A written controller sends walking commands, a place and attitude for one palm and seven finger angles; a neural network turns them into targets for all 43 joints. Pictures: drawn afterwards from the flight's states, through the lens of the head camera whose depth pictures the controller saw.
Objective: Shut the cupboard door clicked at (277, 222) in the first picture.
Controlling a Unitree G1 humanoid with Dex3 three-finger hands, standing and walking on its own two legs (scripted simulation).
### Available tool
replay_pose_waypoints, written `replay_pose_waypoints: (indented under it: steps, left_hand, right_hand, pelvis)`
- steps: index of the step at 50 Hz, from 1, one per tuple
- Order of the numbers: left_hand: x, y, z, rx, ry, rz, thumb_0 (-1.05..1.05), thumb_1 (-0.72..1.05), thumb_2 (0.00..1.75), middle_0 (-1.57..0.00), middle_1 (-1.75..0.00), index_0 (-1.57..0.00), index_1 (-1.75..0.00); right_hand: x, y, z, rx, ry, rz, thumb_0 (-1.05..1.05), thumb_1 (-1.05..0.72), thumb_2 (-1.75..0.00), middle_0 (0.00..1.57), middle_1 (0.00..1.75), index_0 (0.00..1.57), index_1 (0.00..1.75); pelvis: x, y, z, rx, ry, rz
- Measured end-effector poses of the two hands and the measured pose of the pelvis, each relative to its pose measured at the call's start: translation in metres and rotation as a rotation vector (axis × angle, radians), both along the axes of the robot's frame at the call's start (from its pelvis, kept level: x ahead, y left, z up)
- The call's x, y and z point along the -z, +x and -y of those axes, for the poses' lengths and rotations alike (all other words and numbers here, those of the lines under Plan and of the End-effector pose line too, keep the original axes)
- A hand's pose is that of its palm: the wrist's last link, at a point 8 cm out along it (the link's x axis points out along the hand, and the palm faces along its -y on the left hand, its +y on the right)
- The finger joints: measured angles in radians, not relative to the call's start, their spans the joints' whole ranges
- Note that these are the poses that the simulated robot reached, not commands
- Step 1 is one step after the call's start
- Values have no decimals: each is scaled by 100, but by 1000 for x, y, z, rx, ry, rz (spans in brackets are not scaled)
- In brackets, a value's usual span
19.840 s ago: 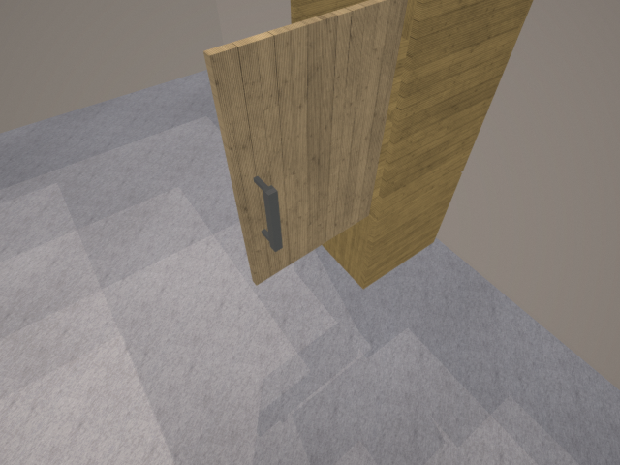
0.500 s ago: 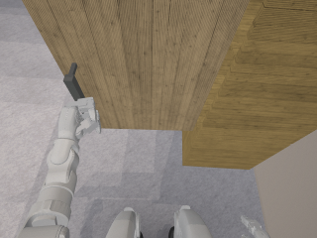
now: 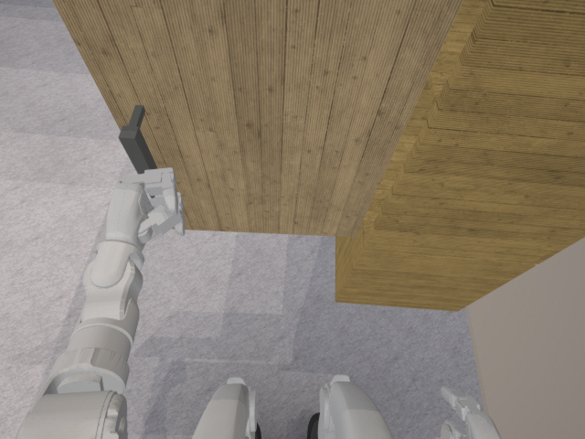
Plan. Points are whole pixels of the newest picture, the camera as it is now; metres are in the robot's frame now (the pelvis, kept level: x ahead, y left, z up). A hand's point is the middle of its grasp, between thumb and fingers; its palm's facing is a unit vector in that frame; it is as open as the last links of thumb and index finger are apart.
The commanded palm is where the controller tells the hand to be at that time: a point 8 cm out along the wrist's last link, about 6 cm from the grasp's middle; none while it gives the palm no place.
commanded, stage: push the door shut along its arc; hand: left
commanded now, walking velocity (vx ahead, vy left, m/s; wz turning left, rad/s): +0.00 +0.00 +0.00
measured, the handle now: (152, 163) +0.49 +0.21 +0.03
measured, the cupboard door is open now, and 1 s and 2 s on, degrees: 92 80 59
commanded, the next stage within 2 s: pull the fist back off the door in 1.66 s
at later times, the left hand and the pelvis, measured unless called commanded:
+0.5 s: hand (197, 173) +0.47 +0.14 +0.03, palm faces -0.21 -0.98 -0.04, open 3.1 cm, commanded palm +0.47 +0.19 +0.03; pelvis -0.01 +0.01 -0.01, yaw -1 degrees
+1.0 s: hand (221, 142) +0.53 +0.11 +0.04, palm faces -0.33 -0.94 -0.04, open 3.1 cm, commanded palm +0.54 +0.15 +0.03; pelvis -0.01 +0.01 -0.03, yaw -3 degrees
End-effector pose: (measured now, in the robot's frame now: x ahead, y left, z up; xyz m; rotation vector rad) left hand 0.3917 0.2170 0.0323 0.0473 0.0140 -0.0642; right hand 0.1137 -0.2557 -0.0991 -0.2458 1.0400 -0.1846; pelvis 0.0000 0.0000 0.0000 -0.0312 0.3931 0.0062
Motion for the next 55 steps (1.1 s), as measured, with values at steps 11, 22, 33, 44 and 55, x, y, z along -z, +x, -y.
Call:
replay_pose_waypoints:
  steps: [11, 22, 33, 44, 55]
  left_hand:
    - [-1, 38, -4, 60, -8, -11, 1, 90, 90, -131, -150, -131, -150]
    - [-4, 66, 13, 135, -9, -17, 1, 90, 90, -130, -150, -130, -150]
    - [-4, 93, 20, 179, 4, -29, 1, 90, 90, -130, -150, -130, -150]
    - [-9, 121, 36, 254, 0, -31, 1, 90, 90, -130, -150, -130, -150]
    - [-7, 145, 48, 286, 10, -54, 0, 90, 92, -130, -150, -130, -150]
  right_hand:
    - [11, -35, 4, 39, -18, -100, 0, -90, -90, 21, 30, 20, 30]
    - [14, -81, 1, 105, -20, -211, 0, -90, -90, 21, 30, 20, 30]
    - [13, -104, -2, 141, -27, -253, 0, -90, -90, 21, 30, 20, 30]
    - [17, -116, -1, 155, -39, -284, 0, -90, -90, 21, 30, 20, 30]
    - [23, -130, -3, 173, -38, -321, 0, -90, -90, 21, 30, 20, 30]
  pelvis:
    - [8, -4, -4, -3, -12, -33]
    - [10, -5, -10, 5, -18, -53]
    - [16, -7, -11, 15, -27, -74]
    - [24, -8, -12, 18, -37, -104]
    - [32, -8, -10, 27, -40, -131]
